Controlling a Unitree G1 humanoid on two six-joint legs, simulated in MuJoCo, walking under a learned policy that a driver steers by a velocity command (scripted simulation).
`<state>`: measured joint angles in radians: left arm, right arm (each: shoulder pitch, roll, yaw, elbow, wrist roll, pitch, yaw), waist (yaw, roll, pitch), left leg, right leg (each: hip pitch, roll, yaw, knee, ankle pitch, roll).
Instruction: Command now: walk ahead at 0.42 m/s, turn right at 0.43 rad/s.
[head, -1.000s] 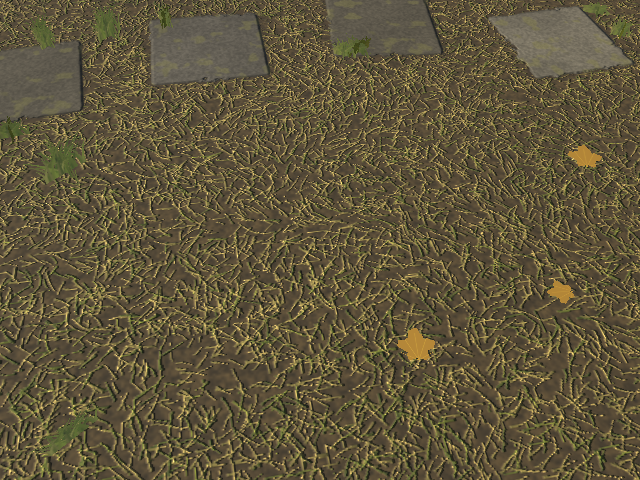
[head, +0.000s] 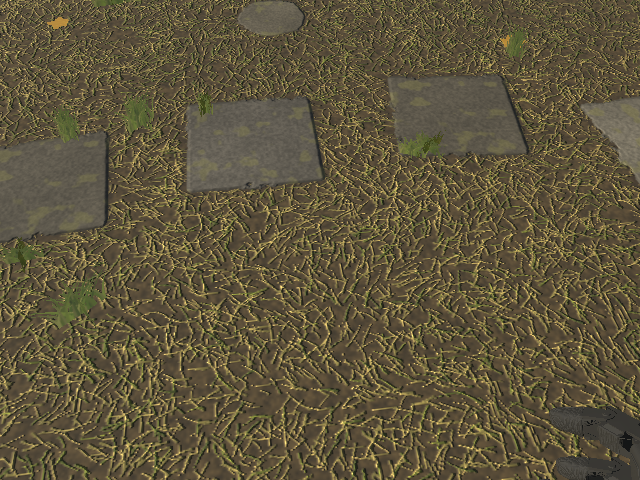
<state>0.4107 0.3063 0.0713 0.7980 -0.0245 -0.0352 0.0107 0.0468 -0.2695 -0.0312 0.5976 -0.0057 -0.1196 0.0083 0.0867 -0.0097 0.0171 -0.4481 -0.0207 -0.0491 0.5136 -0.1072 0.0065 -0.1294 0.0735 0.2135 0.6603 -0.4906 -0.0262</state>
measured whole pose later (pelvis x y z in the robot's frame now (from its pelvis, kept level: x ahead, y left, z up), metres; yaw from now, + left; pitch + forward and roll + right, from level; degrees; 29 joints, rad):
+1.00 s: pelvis +0.16 -0.01 +0.01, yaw -5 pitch -2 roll +1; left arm 0.11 0.24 0.04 0.92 0.00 0.02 0.02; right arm 0.25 -0.25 -0.03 0.97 -0.01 0.01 -0.04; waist -0.01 0.00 0.04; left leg -0.09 0.02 0.03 0.47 -0.35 -0.02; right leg -0.28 0.03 0.03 0.52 -0.21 -0.03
